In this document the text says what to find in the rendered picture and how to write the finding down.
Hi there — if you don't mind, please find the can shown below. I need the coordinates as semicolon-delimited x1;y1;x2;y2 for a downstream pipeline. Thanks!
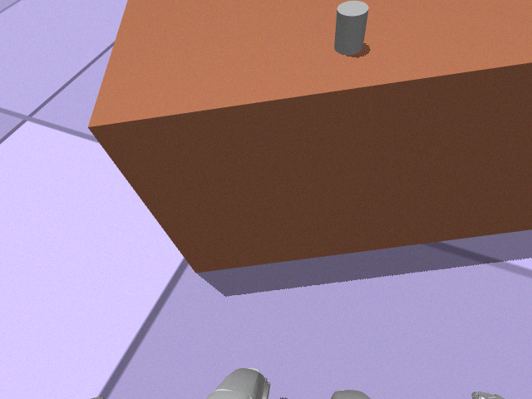
334;1;369;55

